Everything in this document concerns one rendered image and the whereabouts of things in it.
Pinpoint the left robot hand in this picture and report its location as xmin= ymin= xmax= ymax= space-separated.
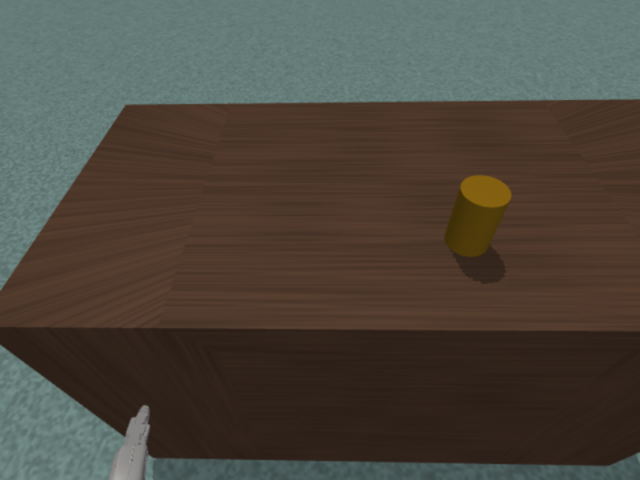
xmin=108 ymin=405 xmax=150 ymax=480

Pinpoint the can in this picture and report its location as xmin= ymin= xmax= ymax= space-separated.
xmin=444 ymin=175 xmax=511 ymax=257

